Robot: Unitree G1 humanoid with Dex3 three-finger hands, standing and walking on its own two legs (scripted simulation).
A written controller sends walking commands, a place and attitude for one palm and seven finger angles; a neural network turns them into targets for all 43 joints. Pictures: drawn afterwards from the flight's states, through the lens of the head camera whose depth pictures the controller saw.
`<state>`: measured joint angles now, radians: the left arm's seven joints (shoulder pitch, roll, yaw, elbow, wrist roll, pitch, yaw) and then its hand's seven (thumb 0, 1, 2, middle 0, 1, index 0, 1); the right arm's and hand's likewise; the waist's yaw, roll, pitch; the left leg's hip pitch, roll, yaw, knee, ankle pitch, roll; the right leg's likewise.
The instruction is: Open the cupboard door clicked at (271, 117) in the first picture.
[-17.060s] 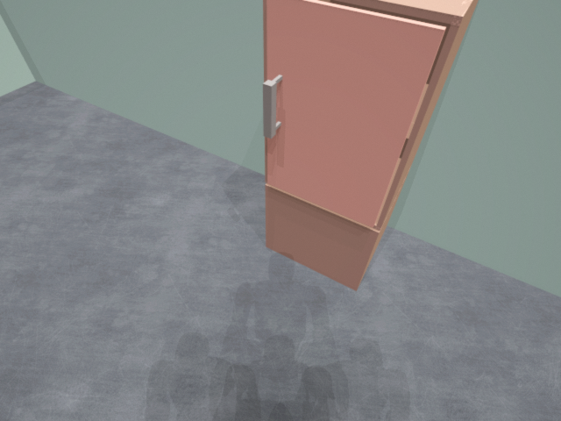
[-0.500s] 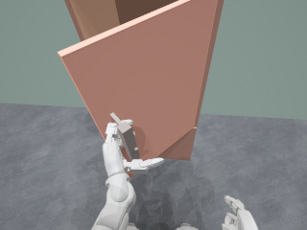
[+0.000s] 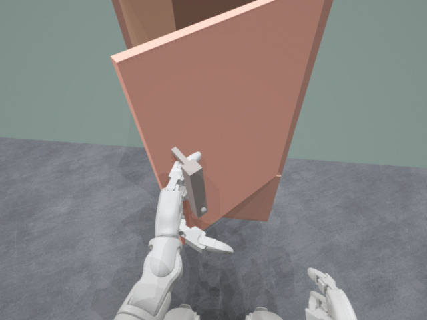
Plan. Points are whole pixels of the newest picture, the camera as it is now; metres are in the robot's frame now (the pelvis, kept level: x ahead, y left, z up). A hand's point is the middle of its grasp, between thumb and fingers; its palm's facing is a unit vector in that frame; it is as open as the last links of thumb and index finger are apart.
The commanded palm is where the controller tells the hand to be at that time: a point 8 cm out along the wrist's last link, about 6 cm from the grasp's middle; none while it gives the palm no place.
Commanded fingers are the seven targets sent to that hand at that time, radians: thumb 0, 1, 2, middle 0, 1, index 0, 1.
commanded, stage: slide the hand sideways off the handle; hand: left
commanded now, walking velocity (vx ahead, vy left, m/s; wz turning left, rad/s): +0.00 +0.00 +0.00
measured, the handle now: (189, 183) +0.36 +0.07 +0.05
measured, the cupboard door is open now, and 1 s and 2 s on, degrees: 45 46 46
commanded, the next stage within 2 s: draw the hand back to the body in 1.08 s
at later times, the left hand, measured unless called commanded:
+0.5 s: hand (185, 229) +0.27 +0.06 +0.05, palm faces -0.13 -0.99 -0.01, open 16.3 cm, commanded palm +0.25 +0.12 +0.06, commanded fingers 0.00 -0.50 0.30 -0.15 -0.30 -0.15 -0.30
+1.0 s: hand (156, 248) +0.23 +0.11 +0.05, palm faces -0.08 -1.00 -0.03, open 16.2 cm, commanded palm +0.21 +0.17 +0.06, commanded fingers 0.00 -0.50 0.30 -0.15 -0.30 -0.15 -0.30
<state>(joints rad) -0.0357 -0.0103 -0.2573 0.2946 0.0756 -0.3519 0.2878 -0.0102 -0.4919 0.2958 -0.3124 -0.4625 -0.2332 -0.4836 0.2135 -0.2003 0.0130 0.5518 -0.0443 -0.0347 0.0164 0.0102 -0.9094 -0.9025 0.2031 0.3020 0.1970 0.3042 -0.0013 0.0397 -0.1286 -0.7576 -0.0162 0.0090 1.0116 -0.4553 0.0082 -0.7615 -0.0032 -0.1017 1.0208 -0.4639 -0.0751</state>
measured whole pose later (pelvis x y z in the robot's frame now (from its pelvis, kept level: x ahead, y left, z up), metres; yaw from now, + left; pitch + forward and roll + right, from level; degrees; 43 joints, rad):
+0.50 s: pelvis +0.02 +0.02 +0.00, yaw -2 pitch +12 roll +0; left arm 0.24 0.05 -0.26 0.00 0.00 -0.29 0.10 -0.01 -0.50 0.30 -0.15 -0.30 -0.16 -0.31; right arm 0.26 -0.22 0.02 0.43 -0.01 -0.04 0.02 0.01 -0.91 -0.90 0.20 0.30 0.20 0.30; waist -0.01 0.04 -0.12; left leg -0.75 -0.01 0.04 1.04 -0.51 0.03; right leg -0.76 0.00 -0.07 1.04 -0.49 -0.05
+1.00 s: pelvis +0.03 +0.01 -0.01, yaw -1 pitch +14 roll +0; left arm 0.53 0.13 -0.11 -0.23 -0.10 -0.31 -0.08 -0.01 -0.49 0.30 -0.15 -0.30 -0.16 -0.31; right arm 0.27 -0.23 0.02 0.40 0.01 -0.08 -0.01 0.01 -0.91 -0.90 0.20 0.30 0.20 0.30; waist 0.01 0.04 -0.15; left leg -0.80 0.00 0.01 1.10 -0.55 0.01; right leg -0.79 0.01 -0.10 1.08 -0.54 -0.06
